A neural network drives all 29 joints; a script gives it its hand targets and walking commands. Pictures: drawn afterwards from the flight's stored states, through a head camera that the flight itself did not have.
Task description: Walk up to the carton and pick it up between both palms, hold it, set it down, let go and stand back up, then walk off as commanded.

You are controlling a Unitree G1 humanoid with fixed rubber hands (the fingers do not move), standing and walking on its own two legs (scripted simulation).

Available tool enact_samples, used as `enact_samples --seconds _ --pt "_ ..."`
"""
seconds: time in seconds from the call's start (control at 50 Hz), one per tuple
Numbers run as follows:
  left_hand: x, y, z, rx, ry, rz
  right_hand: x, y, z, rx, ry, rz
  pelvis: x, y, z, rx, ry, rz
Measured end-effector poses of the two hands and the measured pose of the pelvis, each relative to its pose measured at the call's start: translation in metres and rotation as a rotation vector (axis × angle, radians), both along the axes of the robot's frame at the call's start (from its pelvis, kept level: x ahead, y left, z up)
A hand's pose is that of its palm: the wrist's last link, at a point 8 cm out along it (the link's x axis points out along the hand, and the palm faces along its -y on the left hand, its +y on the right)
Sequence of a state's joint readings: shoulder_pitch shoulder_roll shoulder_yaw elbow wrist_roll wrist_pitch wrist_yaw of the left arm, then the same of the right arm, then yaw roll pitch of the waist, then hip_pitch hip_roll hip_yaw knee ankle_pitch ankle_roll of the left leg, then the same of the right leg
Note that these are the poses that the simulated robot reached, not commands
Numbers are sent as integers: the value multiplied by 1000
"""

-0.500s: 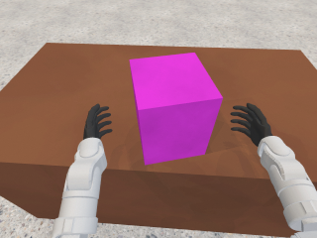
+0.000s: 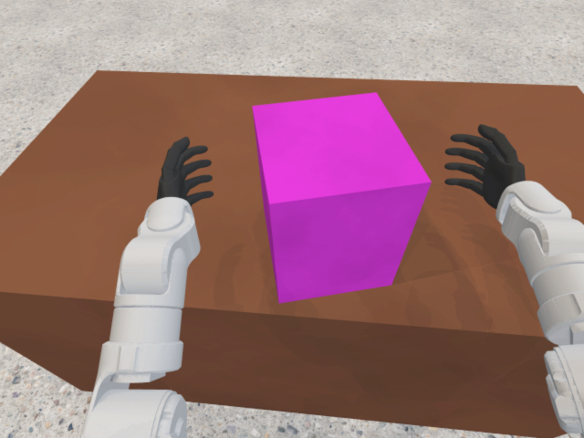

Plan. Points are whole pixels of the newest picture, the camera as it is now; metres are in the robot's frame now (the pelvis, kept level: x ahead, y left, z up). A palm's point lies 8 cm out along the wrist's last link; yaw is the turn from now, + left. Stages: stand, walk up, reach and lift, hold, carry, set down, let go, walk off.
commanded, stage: reach and lift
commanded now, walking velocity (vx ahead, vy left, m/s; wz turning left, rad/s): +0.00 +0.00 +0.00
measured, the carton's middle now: (326, 201) +0.47 +0.00 +0.04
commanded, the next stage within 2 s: none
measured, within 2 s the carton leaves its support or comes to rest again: neither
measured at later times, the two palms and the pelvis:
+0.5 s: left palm (167, 142) +0.41 +0.21 +0.20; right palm (480, 120) +0.48 -0.18 +0.20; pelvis +0.00 -0.01 +0.00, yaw +2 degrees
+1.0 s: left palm (174, 134) +0.44 +0.21 +0.19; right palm (468, 110) +0.51 -0.18 +0.19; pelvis +0.00 +0.00 +0.00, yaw +2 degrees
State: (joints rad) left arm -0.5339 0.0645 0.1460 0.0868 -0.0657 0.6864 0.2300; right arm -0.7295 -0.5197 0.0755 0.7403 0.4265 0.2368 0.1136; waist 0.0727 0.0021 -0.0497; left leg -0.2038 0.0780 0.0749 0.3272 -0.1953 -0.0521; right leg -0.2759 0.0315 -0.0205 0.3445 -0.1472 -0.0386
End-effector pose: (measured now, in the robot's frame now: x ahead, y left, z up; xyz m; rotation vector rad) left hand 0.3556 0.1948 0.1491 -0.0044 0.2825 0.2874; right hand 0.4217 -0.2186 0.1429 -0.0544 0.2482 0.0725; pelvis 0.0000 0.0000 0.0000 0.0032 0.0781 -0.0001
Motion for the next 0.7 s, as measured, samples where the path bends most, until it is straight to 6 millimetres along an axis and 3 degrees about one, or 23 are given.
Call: enact_samples --seconds 0.48,0.7 --pt "50 13 47 33 -27 41 54 33 54 46 -15 27 -4 -8 -3 -3 96 28" --pt "68 16 61 38 -32 38 72 34 68 48 -2 8 1 -6 -3 -10 127 30"
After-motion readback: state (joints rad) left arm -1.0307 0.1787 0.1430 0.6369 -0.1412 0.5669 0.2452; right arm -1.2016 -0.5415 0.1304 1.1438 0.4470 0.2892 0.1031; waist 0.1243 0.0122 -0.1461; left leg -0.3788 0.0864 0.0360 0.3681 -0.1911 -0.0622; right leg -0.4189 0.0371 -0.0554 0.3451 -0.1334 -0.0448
